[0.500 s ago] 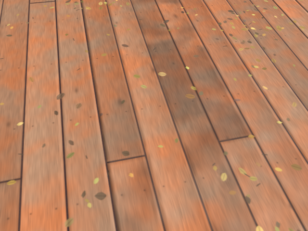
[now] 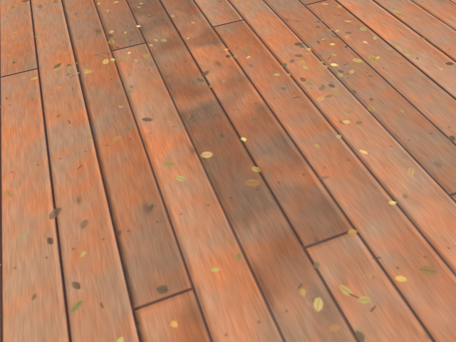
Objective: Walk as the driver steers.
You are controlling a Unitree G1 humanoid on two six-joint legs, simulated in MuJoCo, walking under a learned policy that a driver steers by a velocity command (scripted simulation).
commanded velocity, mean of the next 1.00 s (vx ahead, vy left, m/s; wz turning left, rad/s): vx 0.95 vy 0.00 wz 0.56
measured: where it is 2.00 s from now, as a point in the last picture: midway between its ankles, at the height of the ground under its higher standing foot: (109, 148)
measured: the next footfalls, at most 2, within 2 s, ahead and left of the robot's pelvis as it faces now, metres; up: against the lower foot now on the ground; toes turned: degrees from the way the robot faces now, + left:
left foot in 0.24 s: +0.33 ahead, +0.08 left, +0.00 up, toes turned +16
right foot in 0.68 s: +0.80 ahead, +0.12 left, +0.00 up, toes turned +35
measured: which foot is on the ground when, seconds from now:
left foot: up 0.00-0.22, down 0.24-0.70, up 0.72-1.00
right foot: down 0.00-0.24, up 0.26-0.66, down 0.68-1.00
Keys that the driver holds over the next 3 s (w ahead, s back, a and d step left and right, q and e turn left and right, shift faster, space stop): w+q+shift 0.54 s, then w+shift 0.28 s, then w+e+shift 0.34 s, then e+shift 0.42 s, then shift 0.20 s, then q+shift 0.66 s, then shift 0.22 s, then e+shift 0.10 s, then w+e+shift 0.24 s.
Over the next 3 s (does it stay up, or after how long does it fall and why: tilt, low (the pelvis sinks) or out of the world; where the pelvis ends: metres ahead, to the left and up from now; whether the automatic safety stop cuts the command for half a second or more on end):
stays up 1.35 0.64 0.01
